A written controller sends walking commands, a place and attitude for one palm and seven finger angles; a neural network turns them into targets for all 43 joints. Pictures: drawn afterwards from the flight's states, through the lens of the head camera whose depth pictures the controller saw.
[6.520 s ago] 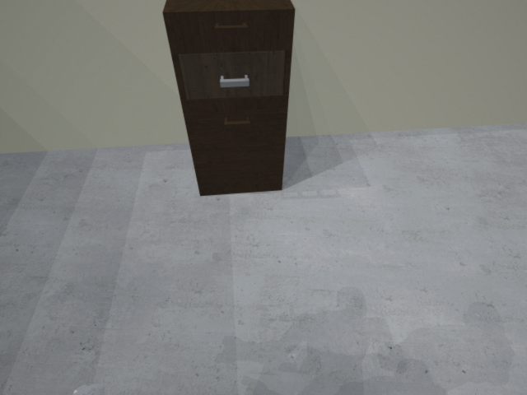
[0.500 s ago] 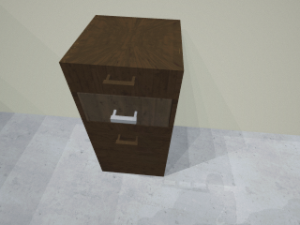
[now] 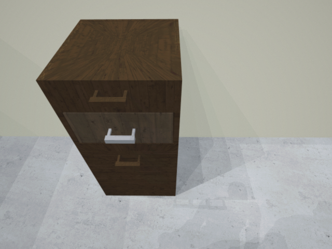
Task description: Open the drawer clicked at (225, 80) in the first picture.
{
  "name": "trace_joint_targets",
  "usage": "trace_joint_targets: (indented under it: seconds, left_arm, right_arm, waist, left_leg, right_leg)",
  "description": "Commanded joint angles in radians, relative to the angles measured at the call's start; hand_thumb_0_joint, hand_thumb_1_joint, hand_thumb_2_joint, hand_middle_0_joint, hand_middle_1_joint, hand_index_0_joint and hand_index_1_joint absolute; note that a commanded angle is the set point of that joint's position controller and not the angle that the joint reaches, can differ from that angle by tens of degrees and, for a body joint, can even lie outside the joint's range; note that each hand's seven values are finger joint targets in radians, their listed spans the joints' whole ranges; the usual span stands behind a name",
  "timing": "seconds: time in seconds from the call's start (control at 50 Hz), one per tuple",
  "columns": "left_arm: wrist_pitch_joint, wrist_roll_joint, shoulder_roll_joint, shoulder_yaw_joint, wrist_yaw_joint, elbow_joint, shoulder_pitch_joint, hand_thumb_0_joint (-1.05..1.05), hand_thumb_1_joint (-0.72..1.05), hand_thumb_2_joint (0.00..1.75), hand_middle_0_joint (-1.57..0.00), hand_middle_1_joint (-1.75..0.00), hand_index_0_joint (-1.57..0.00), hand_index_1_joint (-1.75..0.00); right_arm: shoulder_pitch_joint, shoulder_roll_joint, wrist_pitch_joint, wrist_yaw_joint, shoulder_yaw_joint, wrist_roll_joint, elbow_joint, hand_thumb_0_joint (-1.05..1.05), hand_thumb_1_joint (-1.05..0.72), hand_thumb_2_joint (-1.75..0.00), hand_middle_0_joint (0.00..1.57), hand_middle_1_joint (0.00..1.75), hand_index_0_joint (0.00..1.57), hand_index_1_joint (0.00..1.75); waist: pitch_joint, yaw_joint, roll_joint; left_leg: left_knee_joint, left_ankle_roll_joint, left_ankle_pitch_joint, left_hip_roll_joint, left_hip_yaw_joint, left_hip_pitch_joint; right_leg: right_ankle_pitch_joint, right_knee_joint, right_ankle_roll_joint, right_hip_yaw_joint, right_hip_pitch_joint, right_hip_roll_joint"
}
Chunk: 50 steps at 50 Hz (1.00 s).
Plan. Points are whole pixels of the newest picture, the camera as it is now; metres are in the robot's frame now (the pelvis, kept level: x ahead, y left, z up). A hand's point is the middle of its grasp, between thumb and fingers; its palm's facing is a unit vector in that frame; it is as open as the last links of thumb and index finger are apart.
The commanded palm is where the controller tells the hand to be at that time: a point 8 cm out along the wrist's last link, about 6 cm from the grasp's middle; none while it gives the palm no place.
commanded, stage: come to a stop and stand still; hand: left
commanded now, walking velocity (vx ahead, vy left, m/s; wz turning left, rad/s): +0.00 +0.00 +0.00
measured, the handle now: (120, 135) +0.52 +0.19 -0.12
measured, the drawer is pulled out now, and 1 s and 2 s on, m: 0.00 0.00 0.00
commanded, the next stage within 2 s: look again from close up in 0.18 s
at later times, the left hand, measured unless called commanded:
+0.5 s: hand out of the picture +0.00 +0.20 -0.18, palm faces +0.03 -0.98 -0.21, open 7.4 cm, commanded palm none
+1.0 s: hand out of the picture -0.05 +0.25 -0.18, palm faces -0.01 -0.98 -0.19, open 7.4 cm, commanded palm none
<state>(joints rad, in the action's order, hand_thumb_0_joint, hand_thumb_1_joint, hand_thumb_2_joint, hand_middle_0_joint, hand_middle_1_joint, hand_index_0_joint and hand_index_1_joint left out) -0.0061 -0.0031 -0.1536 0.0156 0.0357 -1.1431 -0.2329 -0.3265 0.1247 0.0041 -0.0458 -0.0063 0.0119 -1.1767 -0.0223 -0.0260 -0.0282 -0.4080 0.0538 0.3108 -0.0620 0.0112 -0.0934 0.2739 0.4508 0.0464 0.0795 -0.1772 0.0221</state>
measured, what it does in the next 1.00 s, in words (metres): shifts its weight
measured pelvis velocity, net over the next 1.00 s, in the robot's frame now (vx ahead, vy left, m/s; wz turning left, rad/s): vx -0.04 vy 0.08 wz -0.03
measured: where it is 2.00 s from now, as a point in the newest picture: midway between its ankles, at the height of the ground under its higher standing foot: outside the picture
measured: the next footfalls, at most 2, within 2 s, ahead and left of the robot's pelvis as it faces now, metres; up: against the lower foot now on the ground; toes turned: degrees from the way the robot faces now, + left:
left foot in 1.52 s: +0.07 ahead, +0.13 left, +0.00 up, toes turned +10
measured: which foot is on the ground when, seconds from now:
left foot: down 0.00-1.00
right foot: down 0.00-1.00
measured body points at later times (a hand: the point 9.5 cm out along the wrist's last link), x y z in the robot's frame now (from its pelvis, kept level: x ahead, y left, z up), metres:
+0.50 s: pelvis -0.01 +0.02 +0.00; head -0.01 +0.01 +0.45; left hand +0.00 +0.25 -0.16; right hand +0.02 -0.22 -0.16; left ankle -0.06 +0.15 -0.74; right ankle -0.02 -0.08 -0.74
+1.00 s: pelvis -0.04 +0.08 +0.00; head -0.04 +0.09 +0.45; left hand -0.04 +0.30 -0.16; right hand -0.06 -0.14 -0.16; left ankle -0.06 +0.15 -0.74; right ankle -0.02 -0.08 -0.74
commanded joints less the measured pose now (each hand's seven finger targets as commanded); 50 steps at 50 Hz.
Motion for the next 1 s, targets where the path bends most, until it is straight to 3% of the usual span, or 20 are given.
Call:
trace_joint_targets:
  seconds: [0.0, 0.24, 0.26, 0.28, 0.3, 0.32, 0.34, 0.38, 0.42, 0.48, 0.58, 0.82, 0.9, 0.98]
  left_arm:
    - [-0.008, 0.005, -0.087, 0.012, 0.003, 0.015, -0.079, 0.00, 0.90, 0.90, -0.20, -0.30, -0.20, -0.30]
    - [-0.015, 0.003, -0.090, 0.011, 0.006, 0.021, -0.088, 0.00, 0.90, 0.90, -0.20, -0.30, -0.20, -0.30]
    - [-0.036, -0.017, -0.218, -0.003, 0.005, 0.105, -0.100, 0.00, 0.90, 0.90, -0.20, -0.30, -0.20, -0.30]
    - [-0.045, -0.005, -0.151, 0.018, 0.011, 0.090, -0.129, 0.00, 0.90, 0.90, -0.20, -0.30, -0.20, -0.30]
    - [-0.050, -0.007, -0.181, 0.022, 0.011, 0.108, -0.110, 0.00, 0.90, 0.90, -0.20, -0.30, -0.20, -0.30]
    - [-0.055, -0.009, -0.168, 0.022, 0.011, 0.115, -0.112, 0.00, 0.90, 0.90, -0.20, -0.30, -0.20, -0.30]
    - [-0.056, -0.012, -0.164, 0.024, 0.011, 0.119, -0.115, 0.00, 0.90, 0.90, -0.20, -0.30, -0.20, -0.30]
    - [-0.050, -0.009, -0.150, 0.015, 0.011, 0.119, -0.119, 0.00, 0.90, 0.90, -0.20, -0.30, -0.20, -0.30]
    - [-0.043, -0.008, -0.153, 0.015, 0.010, 0.126, -0.100, 0.00, 0.90, 0.90, -0.20, -0.30, -0.20, -0.30]
    - [-0.028, -0.003, -0.131, 0.003, 0.009, 0.131, -0.101, 0.00, 0.90, 0.90, -0.20, -0.30, -0.20, -0.30]
    - [-0.010, -0.004, -0.129, -0.006, 0.006, 0.134, -0.095, 0.00, 0.90, 0.90, -0.20, -0.30, -0.20, -0.30]
    - [0.001, -0.010, -0.103, -0.013, 0.005, 0.111, -0.111, 0.00, 0.90, 0.90, -0.20, -0.30, -0.20, -0.30]
    - [0.001, -0.011, -0.088, -0.013, 0.007, 0.094, -0.123, 0.00, 0.90, 0.90, -0.20, -0.30, -0.20, -0.30]
    - [0.009, -0.020, -0.058, -0.014, -0.001, 0.076, -0.138, 0.00, 0.90, 0.90, -0.20, -0.30, -0.20, -0.30]
  right_arm:
    - [-0.063, 0.067, -0.011, -0.007, -0.004, 0.002, 0.016, 0.00, -0.90, -0.90, 0.20, 0.30, 0.20, 0.30]
    - [-0.054, 0.082, -0.010, -0.007, -0.004, 0.001, 0.031, 0.00, -0.90, -0.90, 0.20, 0.30, 0.20, 0.30]
    - [-0.015, 0.163, -0.006, 0.010, -0.025, 0.006, 0.147, 0.00, -0.90, -0.90, 0.20, 0.30, 0.20, 0.30]
    - [0.007, 0.158, -0.019, 0.012, -0.019, 0.010, 0.173, 0.00, -0.90, -0.90, 0.20, 0.30, 0.20, 0.30]
    - [-0.021, 0.126, -0.020, 0.008, -0.025, 0.013, 0.181, 0.00, -0.90, -0.90, 0.20, 0.30, 0.20, 0.30]
    - [-0.034, 0.117, -0.024, 0.005, -0.021, 0.008, 0.178, 0.00, -0.90, -0.90, 0.20, 0.30, 0.20, 0.30]
    - [-0.036, 0.120, -0.027, 0.004, -0.022, 0.007, 0.183, 0.00, -0.90, -0.90, 0.20, 0.30, 0.20, 0.30]
    - [-0.043, 0.125, -0.022, 0.008, -0.018, 0.006, 0.191, 0.00, -0.90, -0.90, 0.20, 0.30, 0.20, 0.30]
    - [-0.030, 0.152, -0.021, 0.006, -0.023, 0.002, 0.191, 0.00, -0.90, -0.90, 0.20, 0.30, 0.20, 0.30]
    - [-0.013, 0.156, -0.021, 0.010, -0.014, 0.005, 0.184, 0.00, -0.90, -0.90, 0.20, 0.30, 0.20, 0.30]
    - [0.015, 0.169, -0.019, 0.016, -0.006, 0.005, 0.178, 0.00, -0.90, -0.90, 0.20, 0.30, 0.20, 0.30]
    - [0.009, 0.177, -0.023, 0.021, -0.006, 0.002, 0.144, 0.00, -0.90, -0.90, 0.20, 0.30, 0.20, 0.30]
    - [-0.012, 0.169, -0.026, 0.019, -0.007, 0.000, 0.122, 0.00, -0.90, -0.90, 0.20, 0.30, 0.20, 0.30]
    - [-0.039, 0.180, -0.019, 0.012, -0.020, 0.003, 0.097, 0.00, -0.90, -0.90, 0.20, 0.30, 0.20, 0.30]
  waist:
    - [-0.034, 0.028, 0.037]
    - [-0.023, 0.023, 0.050]
    - [-0.138, 0.010, 0.158]
    - [-0.038, 0.024, 0.058]
    - [0.081, 0.001, -0.049]
    - [0.122, 0.002, -0.031]
    - [0.121, 0.007, 0.031]
    - [0.069, 0.006, 0.147]
    - [0.005, 0.002, 0.101]
    - [-0.032, 0.017, 0.029]
    - [-0.087, 0.028, -0.003]
    - [-0.096, 0.036, 0.007]
    - [-0.088, 0.036, 0.000]
    - [-0.119, 0.023, -0.027]
  left_leg:
    - [0.045, -0.044, -0.235, -0.046, -0.010, -0.079]
    - [0.050, -0.043, -0.242, -0.049, -0.003, -0.039]
    - [-0.025, -0.049, -0.177, 0.001, -0.037, -0.138]
    - [-0.063, -0.056, -0.086, -0.021, -0.008, -0.141]
    - [-0.094, -0.060, -0.089, -0.003, -0.026, -0.120]
    - [-0.106, -0.060, -0.098, 0.002, -0.018, -0.125]
    - [-0.115, -0.062, -0.104, 0.007, -0.020, -0.138]
    - [-0.103, -0.071, -0.087, 0.005, -0.008, -0.146]
    - [-0.068, -0.074, -0.135, -0.005, -0.020, -0.129]
    - [-0.036, -0.077, -0.262, -0.026, -0.028, -0.114]
    - [0.026, -0.082, -0.171, -0.035, -0.050, -0.159]
    - [0.134, -0.093, -0.038, -0.048, -0.092, -0.192]
    - [0.151, -0.095, -0.059, -0.053, -0.097, -0.180]
    - [0.231, -0.112, 0.174, -0.100, -0.156, -0.171]
  right_leg:
    - [-0.374, -0.089, -0.003, -0.113, 0.069, -0.138]
    - [-0.399, -0.104, -0.004, -0.117, 0.062, -0.134]
    - [-0.340, -0.094, -0.022, -0.127, 0.010, -0.111]
    - [-0.328, -0.069, 0.004, -0.203, 0.018, -0.179]
    - [-0.393, -0.063, 0.033, -0.230, 0.083, -0.207]
    - [-0.439, -0.055, 0.045, -0.230, 0.110, -0.209]
    - [-0.529, -0.043, 0.050, -0.218, 0.129, -0.209]
    - [-0.552, -0.040, 0.041, -0.185, 0.107, -0.195]
    - [-0.485, -0.035, 0.031, -0.159, 0.048, -0.171]
    - [-0.384, -0.010, 0.005, -0.116, 0.023, -0.128]
    - [-0.164, -0.042, -0.018, -0.110, -0.004, -0.114]
    - [-0.116, -0.047, -0.051, -0.086, 0.016, -0.113]
    - [-0.133, -0.042, -0.056, -0.077, 0.022, -0.117]
    - [-0.017, 0.009, -0.058, -0.037, -0.047, -0.084]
